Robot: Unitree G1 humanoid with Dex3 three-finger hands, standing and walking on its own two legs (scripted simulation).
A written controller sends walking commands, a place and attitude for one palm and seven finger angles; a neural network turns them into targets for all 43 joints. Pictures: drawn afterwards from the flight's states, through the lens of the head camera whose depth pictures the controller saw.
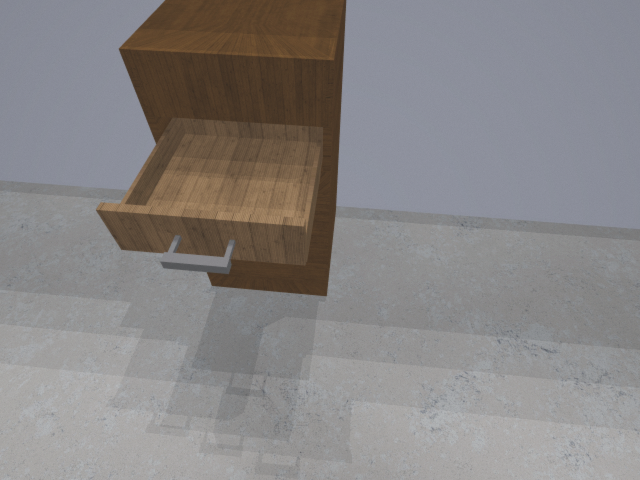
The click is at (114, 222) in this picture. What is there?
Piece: drawer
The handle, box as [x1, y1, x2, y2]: [160, 235, 235, 273]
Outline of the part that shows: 160,260 163,267 165,268 228,273 231,264 230,257 235,242 234,240 229,240 225,255 223,257 182,254 175,252 181,238 179,235 175,235 168,251 164,252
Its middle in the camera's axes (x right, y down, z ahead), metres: -0.23 +0.03 +0.73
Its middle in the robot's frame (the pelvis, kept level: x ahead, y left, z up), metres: +0.50 +0.26 -0.11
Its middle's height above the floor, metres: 0.67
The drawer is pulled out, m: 0.30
